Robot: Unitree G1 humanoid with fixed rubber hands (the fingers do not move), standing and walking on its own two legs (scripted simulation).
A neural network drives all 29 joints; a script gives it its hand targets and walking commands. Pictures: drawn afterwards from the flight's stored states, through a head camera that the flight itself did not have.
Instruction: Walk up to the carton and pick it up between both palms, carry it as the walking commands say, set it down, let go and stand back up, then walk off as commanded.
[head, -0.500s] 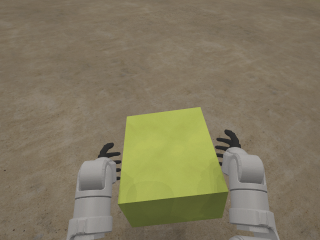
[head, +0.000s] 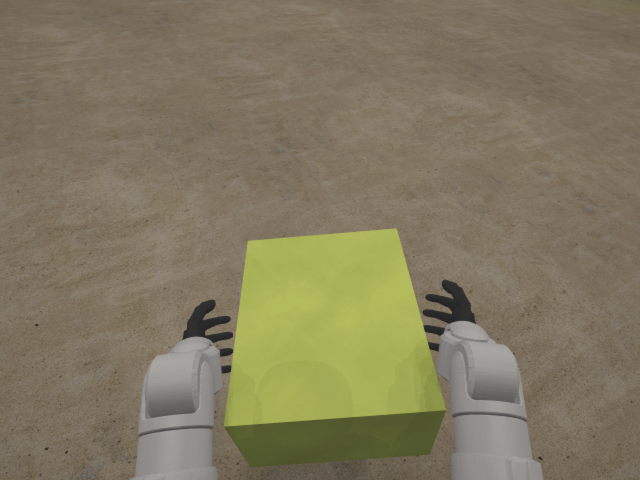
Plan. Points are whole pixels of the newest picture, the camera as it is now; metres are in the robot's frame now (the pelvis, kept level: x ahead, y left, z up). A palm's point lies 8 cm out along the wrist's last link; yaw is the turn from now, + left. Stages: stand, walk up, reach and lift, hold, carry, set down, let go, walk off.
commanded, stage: carry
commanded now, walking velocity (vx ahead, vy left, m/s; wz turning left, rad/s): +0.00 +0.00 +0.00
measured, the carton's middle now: (330, 337) +0.34 +0.01 -0.05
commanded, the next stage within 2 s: none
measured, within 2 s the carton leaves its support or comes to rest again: neither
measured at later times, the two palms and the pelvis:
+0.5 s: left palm (219, 345) +0.27 +0.15 +0.04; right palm (487, 356) +0.27 -0.18 +0.05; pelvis +0.01 -0.01 +0.00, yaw +0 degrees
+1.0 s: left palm (227, 353) +0.26 +0.14 +0.03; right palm (492, 354) +0.28 -0.19 +0.05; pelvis +0.00 -0.03 +0.01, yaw +1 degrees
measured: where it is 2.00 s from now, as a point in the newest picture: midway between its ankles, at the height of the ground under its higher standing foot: outside the picture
